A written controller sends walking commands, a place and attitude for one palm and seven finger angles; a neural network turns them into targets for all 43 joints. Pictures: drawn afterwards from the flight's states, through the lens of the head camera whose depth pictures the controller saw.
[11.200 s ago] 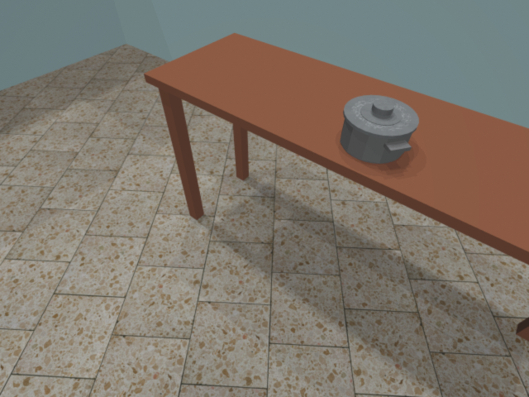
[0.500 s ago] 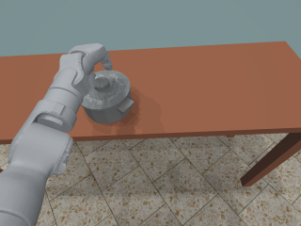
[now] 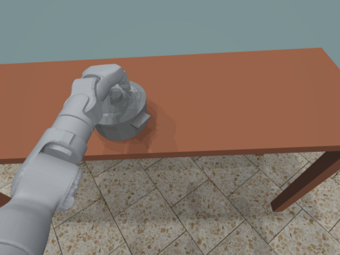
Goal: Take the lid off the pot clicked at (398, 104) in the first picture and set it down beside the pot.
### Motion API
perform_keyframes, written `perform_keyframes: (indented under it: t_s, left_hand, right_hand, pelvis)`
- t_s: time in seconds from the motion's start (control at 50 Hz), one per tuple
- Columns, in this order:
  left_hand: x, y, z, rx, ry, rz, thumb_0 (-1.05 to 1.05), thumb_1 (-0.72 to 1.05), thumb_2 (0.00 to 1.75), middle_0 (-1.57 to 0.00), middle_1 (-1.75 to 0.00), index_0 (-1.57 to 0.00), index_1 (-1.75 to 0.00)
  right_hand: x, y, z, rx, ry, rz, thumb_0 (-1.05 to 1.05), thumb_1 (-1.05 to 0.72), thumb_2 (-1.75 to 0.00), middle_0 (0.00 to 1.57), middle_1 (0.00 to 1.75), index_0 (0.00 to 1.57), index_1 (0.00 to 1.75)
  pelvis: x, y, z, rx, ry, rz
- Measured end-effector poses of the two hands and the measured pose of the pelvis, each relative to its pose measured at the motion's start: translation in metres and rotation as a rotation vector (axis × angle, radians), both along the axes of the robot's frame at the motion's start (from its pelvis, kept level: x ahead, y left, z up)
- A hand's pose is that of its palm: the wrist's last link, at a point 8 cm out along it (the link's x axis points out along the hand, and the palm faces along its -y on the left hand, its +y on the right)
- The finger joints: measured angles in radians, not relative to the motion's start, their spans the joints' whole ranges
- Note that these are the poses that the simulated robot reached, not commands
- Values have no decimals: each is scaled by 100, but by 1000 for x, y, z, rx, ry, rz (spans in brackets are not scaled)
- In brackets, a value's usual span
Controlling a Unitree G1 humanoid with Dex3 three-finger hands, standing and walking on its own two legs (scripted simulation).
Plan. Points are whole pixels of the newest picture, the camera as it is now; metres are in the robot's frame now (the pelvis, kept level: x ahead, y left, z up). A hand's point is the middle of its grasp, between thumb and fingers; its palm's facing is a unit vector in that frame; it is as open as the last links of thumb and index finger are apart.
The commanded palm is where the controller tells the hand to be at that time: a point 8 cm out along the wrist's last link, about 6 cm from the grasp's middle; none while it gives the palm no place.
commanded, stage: lower the open fingers around the knob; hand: left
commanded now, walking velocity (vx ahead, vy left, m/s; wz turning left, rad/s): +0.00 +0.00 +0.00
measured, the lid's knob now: (113, 95) +0.51 +0.13 +0.09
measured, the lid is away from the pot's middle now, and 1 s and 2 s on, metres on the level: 0.00 0.00 0.00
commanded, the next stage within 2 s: close the fingers and squeeze the knob in 0.24 s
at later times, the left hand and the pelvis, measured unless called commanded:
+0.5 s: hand (112, 95) +0.48 +0.12 +0.12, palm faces -0.36 -0.04 -0.93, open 10.2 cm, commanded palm +0.47 +0.13 +0.18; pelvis +0.00 +0.00 +0.00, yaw +0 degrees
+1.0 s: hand (108, 96) +0.47 +0.13 +0.12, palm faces -0.36 -0.04 -0.93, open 8.3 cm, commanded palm +0.47 +0.14 +0.18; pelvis +0.00 +0.00 +0.00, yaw +0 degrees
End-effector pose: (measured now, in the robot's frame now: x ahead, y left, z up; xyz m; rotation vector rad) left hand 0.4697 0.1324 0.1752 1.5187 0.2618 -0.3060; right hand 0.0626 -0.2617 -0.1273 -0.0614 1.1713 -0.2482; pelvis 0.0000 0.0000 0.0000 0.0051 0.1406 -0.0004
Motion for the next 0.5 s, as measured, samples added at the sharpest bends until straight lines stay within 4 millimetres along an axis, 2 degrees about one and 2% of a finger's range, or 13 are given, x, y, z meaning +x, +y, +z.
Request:
perform_keyframes:
  t_s: [0.18,0.36,0.4,0.5]
  left_hand:
    - [-2,0,0,4,2,10,0,-32,148,-82,-7,-84,-8]
    - [3,-3,0,-4,12,12,0,-32,148,-83,-8,-84,-8]
    - [5,-4,0,1,10,8,0,-30,143,-80,-13,-81,-14]
    - [7,-7,0,-10,3,-1,0,-20,123,-67,-40,-68,-41]
  right_hand:
    - [12,3,-1,3,-20,19,1,-90,-90,20,30,20,30]
    - [3,-3,0,-15,5,6,1,-90,-90,20,30,20,30]
    - [-2,-5,0,-20,13,-1,1,-90,-90,20,30,20,30]
    - [-12,-7,-1,-21,35,-15,1,-90,-90,20,30,19,30]
  pelvis:
    - [-2,-1,-1,0,2,7]
    - [-2,-2,-1,0,7,6]
    - [-1,-2,-1,0,9,5]
    - [0,-2,-1,0,11,0]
